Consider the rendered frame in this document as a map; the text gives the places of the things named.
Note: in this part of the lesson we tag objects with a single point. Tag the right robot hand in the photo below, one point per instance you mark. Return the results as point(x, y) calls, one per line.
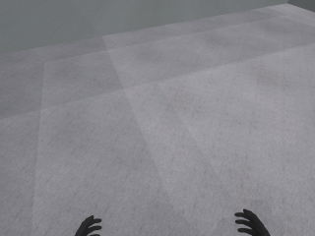
point(258, 228)

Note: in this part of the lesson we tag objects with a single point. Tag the left robot hand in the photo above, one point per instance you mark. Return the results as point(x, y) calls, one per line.
point(85, 228)

